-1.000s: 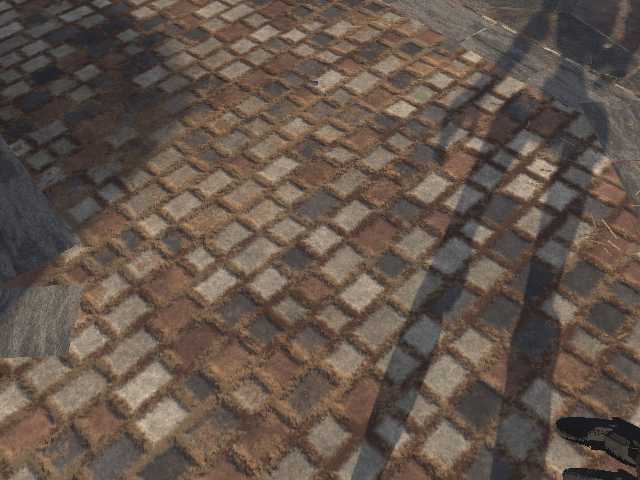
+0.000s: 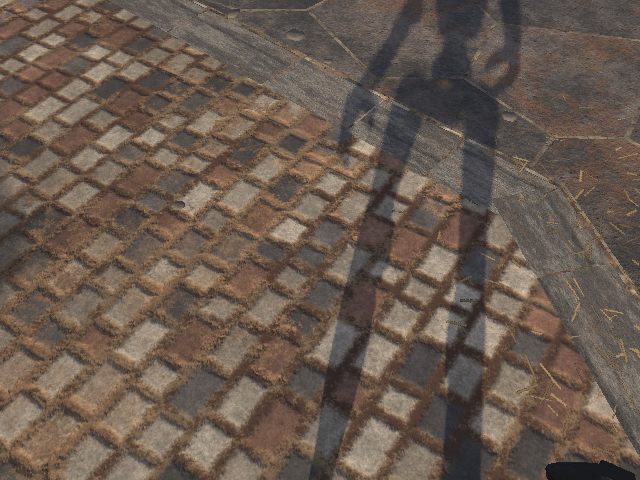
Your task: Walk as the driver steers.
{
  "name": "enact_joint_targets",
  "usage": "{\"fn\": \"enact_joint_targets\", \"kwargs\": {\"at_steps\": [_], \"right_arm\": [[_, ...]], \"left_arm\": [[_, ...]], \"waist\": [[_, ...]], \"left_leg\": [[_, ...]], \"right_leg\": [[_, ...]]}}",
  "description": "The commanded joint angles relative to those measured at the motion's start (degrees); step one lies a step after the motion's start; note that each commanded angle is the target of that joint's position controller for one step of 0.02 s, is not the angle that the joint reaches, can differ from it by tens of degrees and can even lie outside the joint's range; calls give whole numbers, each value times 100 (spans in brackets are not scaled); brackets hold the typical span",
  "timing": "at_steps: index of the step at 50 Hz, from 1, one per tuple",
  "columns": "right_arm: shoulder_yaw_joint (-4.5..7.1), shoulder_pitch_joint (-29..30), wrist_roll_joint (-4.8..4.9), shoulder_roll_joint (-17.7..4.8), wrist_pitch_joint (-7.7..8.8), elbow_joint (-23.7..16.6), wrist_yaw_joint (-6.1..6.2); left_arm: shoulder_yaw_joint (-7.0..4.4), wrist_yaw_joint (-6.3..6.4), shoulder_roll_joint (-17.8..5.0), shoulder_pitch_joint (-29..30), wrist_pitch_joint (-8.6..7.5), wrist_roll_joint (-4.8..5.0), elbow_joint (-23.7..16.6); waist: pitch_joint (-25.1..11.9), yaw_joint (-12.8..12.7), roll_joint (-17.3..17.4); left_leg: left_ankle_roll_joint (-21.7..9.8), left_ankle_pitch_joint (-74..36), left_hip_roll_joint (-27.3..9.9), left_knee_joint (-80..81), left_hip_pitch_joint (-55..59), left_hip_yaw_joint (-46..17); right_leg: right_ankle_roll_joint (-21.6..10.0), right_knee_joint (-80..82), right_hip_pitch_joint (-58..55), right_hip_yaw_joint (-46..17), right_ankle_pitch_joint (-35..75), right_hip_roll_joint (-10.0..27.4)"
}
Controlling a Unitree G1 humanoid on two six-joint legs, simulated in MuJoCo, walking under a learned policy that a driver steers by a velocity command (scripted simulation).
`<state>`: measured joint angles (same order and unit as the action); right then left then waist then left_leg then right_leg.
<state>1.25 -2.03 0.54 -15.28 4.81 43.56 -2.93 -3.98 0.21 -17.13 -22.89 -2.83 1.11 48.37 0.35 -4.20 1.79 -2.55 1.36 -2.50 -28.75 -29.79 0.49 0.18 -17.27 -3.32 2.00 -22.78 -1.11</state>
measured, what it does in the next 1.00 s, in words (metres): walks ahead, turning left: left foot, then right foot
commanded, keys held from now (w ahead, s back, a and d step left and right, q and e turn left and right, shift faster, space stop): w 0.24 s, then w+q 0.08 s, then q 0.68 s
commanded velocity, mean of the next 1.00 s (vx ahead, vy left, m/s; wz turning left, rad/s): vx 0.27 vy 0.00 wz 0.31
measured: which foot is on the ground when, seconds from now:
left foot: up 0.00-0.00, down 0.02-0.50, up 0.52-0.90, down 0.92-1.00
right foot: down 0.00-0.04, up 0.06-0.48, down 0.50-0.92, up 0.94-1.00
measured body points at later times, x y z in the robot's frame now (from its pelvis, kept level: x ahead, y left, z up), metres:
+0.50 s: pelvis +0.26 +0.00 +0.00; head +0.30 +0.00 +0.45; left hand +0.48 +0.25 -0.07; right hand +0.27 -0.29 -0.13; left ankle +0.14 +0.11 -0.73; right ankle +0.42 -0.11 -0.72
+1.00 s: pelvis +0.34 +0.02 +0.00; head +0.36 +0.07 +0.45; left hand +0.38 +0.34 -0.12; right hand +0.57 -0.20 -0.08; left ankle +0.32 +0.12 -0.73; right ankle +0.40 -0.11 -0.69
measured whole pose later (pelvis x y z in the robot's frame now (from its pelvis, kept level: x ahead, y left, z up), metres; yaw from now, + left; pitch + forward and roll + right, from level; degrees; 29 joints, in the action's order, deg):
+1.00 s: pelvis +0.34 +0.02 +0.00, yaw +23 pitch +1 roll -2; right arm 4.8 -11.7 -0.9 -17.4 -2.7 40.0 0.4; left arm -4.7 1.4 -17.8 -3.8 1.2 -0.4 47.4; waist 2.8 0.5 -1.7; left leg -2.8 16.3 -0.7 -34.6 -20.1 0.4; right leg 2.8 -49.2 25.1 5.0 -27.1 4.1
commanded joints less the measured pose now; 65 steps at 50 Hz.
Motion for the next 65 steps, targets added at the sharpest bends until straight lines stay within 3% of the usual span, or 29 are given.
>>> {"fn": "enact_joint_targets", "kwargs": {"at_steps": [1, 2, 3, 4, 5, 7, 11, 18, 21, 24, 25, 26, 27, 28, 29, 30, 32, 34, 40, 45, 46, 47, 48, 49, 51, 52, 54, 59, 65], "right_arm": [[485, -1777, -51, -1317, 65, 166, 91], [614, -2242, -84, -1854, 16, 271, 105], [469, -2308, 28, -1331, 10, 269, 86], [388, -1904, 32, -1128, 19, 215, 98], [349, -1526, -9, -993, 14, 128, 113], [252, -1045, -127, -674, 53, 77, 105], [297, -1059, -79, -808, 141, 202, 143], [360, -1686, 23, -1033, -17, 502, 310], [395, -1921, 58, -1085, -168, 598, 364], [436, -1572, 89, -1083, -256, 452, 435], [385, -1554, 51, -889, -249, 358, 433], [249, -1743, -113, -444, -224, 149, 420], [161, -2806, -14, -229, -203, 250, 397], [317, -2732, 100, -844, -265, 347, 400], [398, -2141, 153, -1005, -359, 214, 429], [416, -1885, 131, -935, -485, 169, 482], [448, -1902, 71, -785, -737, 97, 555], [449, -1926, 42, -627, -821, -5, 576], [426, -1307, 4, -595, -820, -381, 397], [523, -1377, -17, -709, -864, -462, 253], [594, -1547, -59, -863, -856, -412, 287], [741, -1666, -68, -1439, -831, -475, 388], [794, -1516, -170, -1933, -770, -668, 414], [729, -1546, -262, -1639, -625, -692, 367], [661, -1015, -115, -1370, -470, -752, 393], [599, -806, -18, -1198, -479, -801, 426], [533, -777, -43, -1080, -510, -859, 489], [588, -918, -7, -1215, -579, -912, 563], [613, -734, -7, -1278, -667, -1022, 476]], "left_arm": [[-87, 81, -673, 133, 22, -100, -351], [102, 25, -50, -577, -91, -113, -475], [44, 5, -391, -281, -211, -54, -394], [-63, -34, -755, 195, -286, 107, -548], [-40, -20, -730, 566, -314, 119, -645], [-80, 16, -642, 682, -245, -19, -652], [-28, 39, -351, 681, -67, -74, -632], [66, -58, -126, 2104, -223, -115, -975], [27, -134, -239, 2355, -293, -113, -1075], [-109, -104, -575, 1627, -328, -179, -859], [-191, -52, -827, 1130, -346, -243, -743], [-261, 18, -1238, 544, -316, -379, -744], [-230, -6, -1198, 566, -187, -316, -798], [-164, -15, -857, 753, -78, -219, -921], [-88, 19, -590, 1071, -20, -164, -947], [-42, 42, -477, 1396, 19, -162, -910], [-50, 52, -499, 1890, 55, -270, -866], [-76, 76, -512, 2081, 22, -312, -818], [-179, 179, -773, 2158, 118, -191, -636], [-231, 133, -881, 2097, 279, 16, -434], [-200, 117, -703, 1844, 316, 22, -305], [-126, 78, -386, 1681, 348, -128, -306], [-111, 119, -365, 2065, 329, -256, -647], [-178, 149, -580, 2424, 318, -226, -684], [-237, 211, -604, 2149, 333, -115, -502], [-271, 251, -691, 2096, 339, -163, -450], [-277, 233, -631, 2023, 308, -158, -426], [-181, 173, -420, 2210, 261, -99, -481], [-191, 51, -565, 2091, 181, -46, -484]], "waist": [[-1237, 1127, -187], [-1972, 860, 1309], [-2162, 1082, 1208], [-1295, 1036, 852], [-809, 903, 411], [-294, 543, 361], [-95, 361, 284], [258, 771, 98], [125, 800, 293], [-291, 329, 427], [-707, 131, 206], [-1609, 60, -836], [-2557, 369, -2064], [-2490, 257, -1466], [-1700, 243, -1092], [-1165, 338, -844], [-591, 605, -1065], [-478, 690, -1123], [-655, 546, -891], [-543, 688, -794], [-482, 703, -478], [-331, 563, 948], [-191, 570, 1869], [-466, 816, 1091], [-479, 474, 541], [-477, 417, 545], [-650, 343, 558], [-643, 493, 576], [-560, 539, 755]], "left_leg": [[-552, -46, -428, -157, 2889, -466], [-1521, 1200, -1782, 311, 4998, -3197], [-1553, 2089, -1888, 1093, 5126, -4284], [-1283, 2314, -1766, 1198, 4490, -3521], [-1128, 1983, -1560, 1271, 3713, -2843], [-1019, 1042, -1189, 1596, 2461, -2003], [-1170, 120, -1049, 2075, 1905, -1268], [-879, -850, -650, 1898, 2023, -620], [-722, -1445, -719, 1237, 2398, -811], [-391, -1559, -614, 243, 2485, -1100], [-164, -1190, -242, -562, 2107, -952], [151, 1138, 331, -2308, 838, -630], [366, 4327, 706, -3798, -351, -570], [432, 3903, 364, -4327, -520, -837], [492, 3476, 171, -4432, -894, -589], [575, 3143, -20, -4315, -885, -468], [676, 2650, -175, -4052, -204, -332], [682, 2333, -173, -3705, 106, -188], [483, 1591, -267, -2109, 662, 5], [75, 1169, 27, -449, 1493, 377], [-124, 735, 90, 72, 1908, 175], [-570, -839, -953, 831, 2436, -1397], [-1652, -1410, -1966, 1069, 2521, -3049], [-1787, -1120, -1820, 1122, 2390, -2878], [-1166, -645, -1277, 1000, 2378, -2089], [-1014, -722, -1195, 966, 2330, -1951], [-1008, -1161, -1012, 906, 2220, -1787], [-1026, -706, -862, 814, 2430, -1974], [-1063, -535, -764, 690, 2074, -2652]], "right_leg": [[-544, -2538, 1103, -178, 3585, 937], [-70, -4790, 3542, -43, 702, -91], [-91, -5556, 4289, -858, -1011, -140], [-182, -5814, 4801, -886, -694, 186], [-234, -5606, 4746, -694, -187, 496], [-218, -4934, 4178, -679, 475, 861], [-7, -4221, 3979, -576, 1036, 957], [201, -1685, 3625, -311, 2796, 497], [125, -1204, 3319, -391, 2804, 244], [-137, -689, 2292, -438, 2827, 176], [-333, -639, 1274, -539, 3838, 480], [-799, -1242, -534, -1573, 6142, 1786], [-1662, -1292, -1657, -2979, 6403, 2980], [-1589, -876, -1128, -2958, 4831, 2671], [-1390, -654, -473, -2319, 3765, 2366], [-1289, -395, 301, -1905, 3119, 2113], [-1245, 141, 1740, -1202, 2272, 1804], [-1324, 391, 2140, -750, 2179, 1750], [-1338, 380, 1803, -149, 2282, 1980], [-827, -334, 1577, 163, 1703, 1950], [-478, -887, 1844, 378, 1247, 1696], [102, -2442, 2809, 1007, 143, 1016], [458, -3789, 4211, 613, -1510, 159], [370, -4620, 4276, -227, -1485, 191], [225, -4727, 4319, -508, -523, 344], [244, -4646, 4281, -547, -243, 366], [307, -4715, 3926, -528, 113, 230], [448, -3254, 3630, -628, 391, 79], [389, -2132, 2766, -689, 195, -99]]}}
